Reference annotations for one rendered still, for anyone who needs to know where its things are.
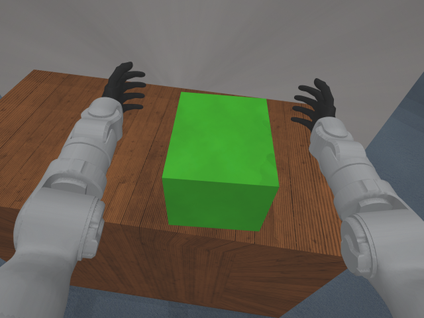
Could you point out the robot left upper arm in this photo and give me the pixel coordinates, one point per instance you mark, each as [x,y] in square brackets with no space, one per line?
[58,230]

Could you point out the left robot forearm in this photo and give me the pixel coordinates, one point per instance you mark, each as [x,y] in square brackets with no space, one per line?
[86,155]

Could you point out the pedestal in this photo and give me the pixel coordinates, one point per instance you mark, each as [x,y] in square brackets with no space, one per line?
[268,272]

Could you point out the robot left hand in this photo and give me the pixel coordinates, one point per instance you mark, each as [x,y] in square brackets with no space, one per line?
[117,85]

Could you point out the robot right upper arm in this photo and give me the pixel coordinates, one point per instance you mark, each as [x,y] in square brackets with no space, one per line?
[387,248]

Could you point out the robot right hand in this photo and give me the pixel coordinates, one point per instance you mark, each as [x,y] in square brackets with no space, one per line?
[324,106]

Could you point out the carton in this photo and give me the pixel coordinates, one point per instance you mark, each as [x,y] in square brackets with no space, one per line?
[220,170]

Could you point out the right robot forearm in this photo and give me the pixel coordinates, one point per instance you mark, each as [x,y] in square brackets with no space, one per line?
[355,184]

